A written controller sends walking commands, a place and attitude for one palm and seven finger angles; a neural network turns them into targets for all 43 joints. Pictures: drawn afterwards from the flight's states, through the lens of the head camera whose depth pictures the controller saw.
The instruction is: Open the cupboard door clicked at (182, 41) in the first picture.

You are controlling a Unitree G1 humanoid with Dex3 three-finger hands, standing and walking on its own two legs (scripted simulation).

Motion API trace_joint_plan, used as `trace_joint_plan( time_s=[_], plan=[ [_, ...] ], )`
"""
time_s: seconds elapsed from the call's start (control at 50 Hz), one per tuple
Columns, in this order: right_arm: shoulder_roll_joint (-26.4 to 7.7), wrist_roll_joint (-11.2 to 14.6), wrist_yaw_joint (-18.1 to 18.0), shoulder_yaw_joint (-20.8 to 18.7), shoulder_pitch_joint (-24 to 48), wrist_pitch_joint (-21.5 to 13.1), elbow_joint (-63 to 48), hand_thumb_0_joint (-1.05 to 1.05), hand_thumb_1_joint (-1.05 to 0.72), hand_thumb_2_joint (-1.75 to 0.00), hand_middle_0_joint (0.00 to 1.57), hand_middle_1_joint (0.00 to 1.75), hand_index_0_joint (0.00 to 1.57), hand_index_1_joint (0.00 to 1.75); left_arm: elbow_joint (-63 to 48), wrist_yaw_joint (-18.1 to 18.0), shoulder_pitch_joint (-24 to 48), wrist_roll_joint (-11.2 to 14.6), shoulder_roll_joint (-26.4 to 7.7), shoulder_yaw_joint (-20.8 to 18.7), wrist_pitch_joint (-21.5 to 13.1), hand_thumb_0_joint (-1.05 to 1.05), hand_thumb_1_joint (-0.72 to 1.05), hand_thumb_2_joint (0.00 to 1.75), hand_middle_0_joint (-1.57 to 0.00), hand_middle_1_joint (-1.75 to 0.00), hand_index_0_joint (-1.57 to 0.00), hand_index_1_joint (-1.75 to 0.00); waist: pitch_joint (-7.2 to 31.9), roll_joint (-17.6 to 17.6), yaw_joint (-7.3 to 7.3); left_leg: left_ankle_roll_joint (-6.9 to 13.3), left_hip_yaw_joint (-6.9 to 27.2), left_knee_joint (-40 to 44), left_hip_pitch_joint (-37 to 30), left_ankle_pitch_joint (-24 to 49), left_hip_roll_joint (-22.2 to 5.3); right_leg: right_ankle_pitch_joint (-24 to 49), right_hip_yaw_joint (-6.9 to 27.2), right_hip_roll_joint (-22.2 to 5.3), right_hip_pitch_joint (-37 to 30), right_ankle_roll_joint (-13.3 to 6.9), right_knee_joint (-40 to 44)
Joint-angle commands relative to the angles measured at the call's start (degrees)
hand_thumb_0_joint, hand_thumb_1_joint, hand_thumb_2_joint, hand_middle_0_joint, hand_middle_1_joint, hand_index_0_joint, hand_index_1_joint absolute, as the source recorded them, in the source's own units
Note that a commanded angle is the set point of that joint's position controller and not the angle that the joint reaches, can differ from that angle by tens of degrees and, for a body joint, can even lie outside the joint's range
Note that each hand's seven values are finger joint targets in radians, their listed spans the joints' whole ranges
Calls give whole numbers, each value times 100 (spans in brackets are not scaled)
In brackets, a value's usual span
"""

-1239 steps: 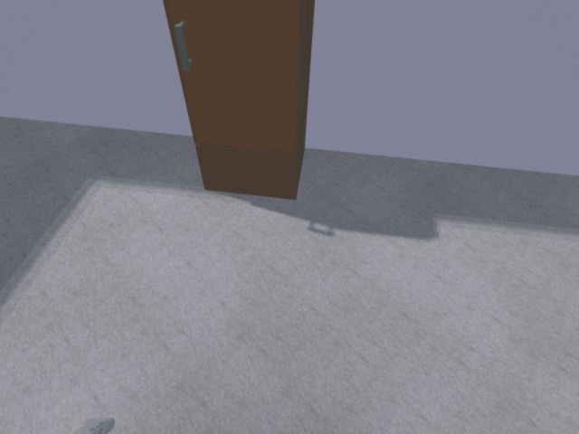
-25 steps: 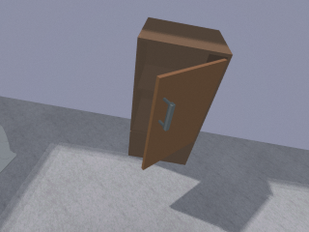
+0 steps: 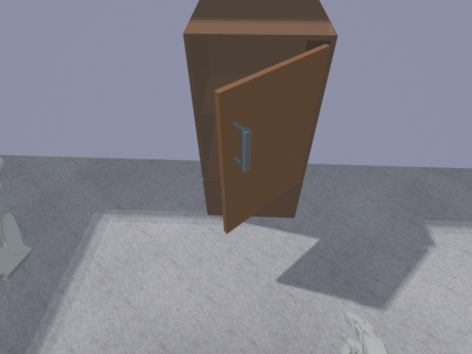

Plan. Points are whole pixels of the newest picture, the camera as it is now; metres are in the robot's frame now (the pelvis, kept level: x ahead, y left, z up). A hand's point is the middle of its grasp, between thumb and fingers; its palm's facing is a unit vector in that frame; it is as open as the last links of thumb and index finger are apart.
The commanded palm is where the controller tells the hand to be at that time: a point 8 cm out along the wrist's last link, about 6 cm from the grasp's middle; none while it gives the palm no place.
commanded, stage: stop stepping back and stand still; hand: left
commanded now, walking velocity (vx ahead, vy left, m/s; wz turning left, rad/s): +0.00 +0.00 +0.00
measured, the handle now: (240, 147) +0.64 +0.03 -0.03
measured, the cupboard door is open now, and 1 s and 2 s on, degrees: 43 43 43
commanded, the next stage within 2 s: let the arm hang, fingers relaxed in 0.56 s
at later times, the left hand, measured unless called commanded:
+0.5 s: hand (91, 216) +0.26 +0.22 +0.16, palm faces +0.33 -0.78 -0.54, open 7.4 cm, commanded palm +0.21 +0.26 +0.18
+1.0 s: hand out of the picture +0.08 +0.18 -0.18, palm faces +0.02 -0.98 -0.18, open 7.0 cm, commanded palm none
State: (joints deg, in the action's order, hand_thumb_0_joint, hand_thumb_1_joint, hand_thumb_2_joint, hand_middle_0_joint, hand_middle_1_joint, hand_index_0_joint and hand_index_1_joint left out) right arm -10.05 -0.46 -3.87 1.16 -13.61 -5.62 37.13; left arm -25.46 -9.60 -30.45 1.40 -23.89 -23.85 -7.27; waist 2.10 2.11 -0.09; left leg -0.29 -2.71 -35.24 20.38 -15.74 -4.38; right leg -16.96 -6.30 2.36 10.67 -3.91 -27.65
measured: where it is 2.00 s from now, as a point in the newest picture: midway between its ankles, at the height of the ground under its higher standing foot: outside the picture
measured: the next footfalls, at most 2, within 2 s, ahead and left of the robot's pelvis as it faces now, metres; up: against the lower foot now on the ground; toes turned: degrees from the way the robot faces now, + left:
none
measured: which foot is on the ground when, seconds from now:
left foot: down 0.00-1.00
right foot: down 0.00-1.00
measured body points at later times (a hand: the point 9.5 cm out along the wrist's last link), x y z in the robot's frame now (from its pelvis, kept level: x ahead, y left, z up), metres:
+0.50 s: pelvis +0.05 -0.03 +0.00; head +0.07 -0.04 +0.45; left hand +0.24 +0.26 +0.19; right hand +0.21 -0.27 -0.09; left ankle +0.08 +0.11 -0.73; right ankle -0.03 -0.07 -0.73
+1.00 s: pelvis +0.04 +0.01 +0.00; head +0.06 +0.03 +0.44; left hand +0.08 +0.24 -0.16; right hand +0.08 -0.25 -0.14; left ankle +0.08 +0.12 -0.73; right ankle -0.03 -0.08 -0.73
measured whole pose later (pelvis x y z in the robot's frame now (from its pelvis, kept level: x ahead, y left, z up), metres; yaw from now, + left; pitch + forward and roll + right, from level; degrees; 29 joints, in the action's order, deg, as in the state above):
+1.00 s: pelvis +0.04 +0.01 +0.00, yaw +0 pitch -2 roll +0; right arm -11.8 -1.5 -1.5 1.4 -14.2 1.9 55.2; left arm 53.7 -1.8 -15.0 -0.5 -10.8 -1.4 3.6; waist -4.5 -3.4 -0.6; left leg 1.1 -0.6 -33.5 17.5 -14.6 1.0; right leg -24.1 -4.1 1.2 6.3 -2.8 -31.6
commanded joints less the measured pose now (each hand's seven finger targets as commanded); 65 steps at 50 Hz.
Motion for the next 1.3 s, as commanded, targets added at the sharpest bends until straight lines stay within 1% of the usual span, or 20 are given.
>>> trace_joint_plan(
  time_s=[0.0,0.04,0.14,0.2,0.24,0.28,0.34,0.4,0.52,0.62,0.64,0.66,0.7,0.76,0.82,0.88,0.9,0.96,1.02,1.28],
  plan=[
    [-847,128,17,-471,646,-329,-746,0,-90,-90,20,30,20,30,-1417,-88,742,78,-1246,-718,-493,0,90,90,-20,-30,-20,-30,129,-1324,-102,-64,421,-2378,1449,-704,207,1524,2535,-1976,-622,-618,1049],
    [-706,85,-27,-364,719,-301,-757,0,-90,-90,20,30,20,30,-1378,-96,442,61,-1159,-811,-658,0,90,90,-20,-30,-20,-30,-122,-509,-73,-52,257,-1682,1181,-532,60,3087,1792,-1846,-620,-673,591],
    [-695,61,-113,-369,726,-322,-852,0,-90,-90,20,30,20,30,-1243,-148,349,156,-1069,-854,-814,0,90,90,-20,-30,-20,-30,-87,-440,9,87,-147,395,-442,664,323,2842,1196,-1282,-314,-60,414],
    [-932,135,-84,-513,640,-284,-923,0,-90,-90,20,30,20,30,-1198,-77,225,192,-1012,-781,-836,0,90,90,-20,-30,-20,-30,216,273,9,427,653,801,-1755,2536,-271,2099,838,-659,365,622,-339],
    [-813,103,-42,-409,563,-250,-951,0,-90,-90,20,30,20,30,-1159,-47,58,93,-1059,-826,-830,0,90,90,-20,-30,-20,-30,377,720,-17,694,1030,763,-1575,3580,-529,1904,653,-347,259,646,-539],
    [-845,127,-6,-424,611,-262,-978,0,-90,-90,20,30,20,30,-1267,-3,-39,77,-1046,-804,-831,0,90,90,-20,-30,-20,-30,300,454,18,473,770,699,-1089,3061,-466,1381,752,-348,-86,545,194],
    [-791,142,32,-399,581,-202,-1016,0,-90,-90,20,30,20,30,-1136,-11,-393,138,-1047,-874,-761,0,90,90,-20,-30,-20,-30,424,-180,-33,171,115,189,-708,2338,11,3566,1233,-863,-584,531,524],
    [-767,128,27,-370,703,-142,-1082,0,-90,-90,20,30,20,30,-1216,-35,-329,178,-1244,-1069,-784,0,90,90,-20,-30,-20,-30,518,-567,77,138,66,171,-77,658,301,5042,1367,-1132,-1232,631,375],
    [-793,107,-64,-347,605,-93,-1024,0,-90,-90,20,30,20,30,-1153,-30,31,149,-1111,-776,-684,0,90,90,-20,-30,-20,-30,690,-60,-27,311,45,576,-1638,3198,100,4404,774,-606,-490,869,219],
    [-775,106,-64,-340,658,-39,-1075,0,-90,-90,20,30,20,30,-1117,8,-9,116,-1029,-656,-552,0,90,90,-20,-30,-20,-30,524,-98,-12,261,125,612,-1578,2988,53,3496,777,-539,-335,771,657],
    [-1772,84,429,-558,860,-206,140,0,-90,-90,20,30,20,30,3157,805,374,-376,-104,1692,261,0,90,90,-20,-30,-20,-30,71,-137,-153,264,430,-221,-638,2868,-59,4177,606,-1135,48,270,-264],
    [-1496,72,399,-594,434,61,141,0,-90,-90,20,30,20,30,3400,905,223,-306,23,1631,566,0,90,90,-20,-30,-20,-30,410,-234,-79,239,428,-192,-726,2025,-44,3916,1046,-1113,37,85,-220],
    [-1258,-21,386,-472,335,260,230,0,-90,-90,20,30,20,30,3978,964,776,-334,129,1769,593,0,90,90,-20,-30,-20,-30,253,-1091,-27,246,519,-316,-206,1124,14,3160,1066,-1204,117,-39,-165],
    [-1162,-117,364,-385,464,436,260,0,-90,-90,20,30,20,30,4964,908,1244,-328,121,1866,633,0,90,90,-20,-30,-20,-30,-78,-1978,3,209,398,-445,278,174,258,3796,1091,-1410,-293,-244,-80],
    [-1013,-175,305,-318,241,584,657,0,-90,-90,20,30,20,30,5908,807,1570,-291,194,1986,764,0,90,90,-20,-30,-20,-30,-182,-1023,-104,202,398,88,-367,1357,188,3845,891,-1303,-241,-92,-331],
    [-1184,-182,235,-212,-50,583,1193,0,-90,-90,20,30,20,30,6771,767,1507,-182,434,2131,834,0,90,90,-20,-30,-20,-30,9,1337,-31,824,1632,1012,-914,3694,-614,357,517,-470,-130,318,-839],
    [-1157,-131,203,-169,142,590,1264,0,-90,-90,20,30,20,30,7059,783,1439,-172,395,2145,850,0,90,90,-20,-30,-20,-30,-190,1133,115,888,1735,1208,-599,3292,-700,-446,639,-447,-296,305,-553],
    [-835,-112,164,-145,224,584,1573,0,-90,-90,20,30,20,30,7852,815,1121,-183,632,2103,813,0,90,90,-20,-30,-20,-30,-184,1022,151,512,1270,1279,-516,1679,-244,435,845,-654,-639,158,481],
    [-703,-66,146,-170,-71,619,1979,0,-90,-90,20,30,20,30,8278,811,1221,-160,698,2199,738,0,90,90,-20,-30,-20,-30,-138,212,-33,301,896,1090,-978,1341,-60,893,994,-867,-454,31,826],
    [-355,-61,127,-153,-634,635,2718,0,-90,-90,20,30,20,30,9064,740,648,-160,1094,2333,737,0,90,90,-20,-30,-20,-30,-781,-330,-61,343,905,1603,-966,586,-48,-10,850,-758,61,81,995]
  ],
)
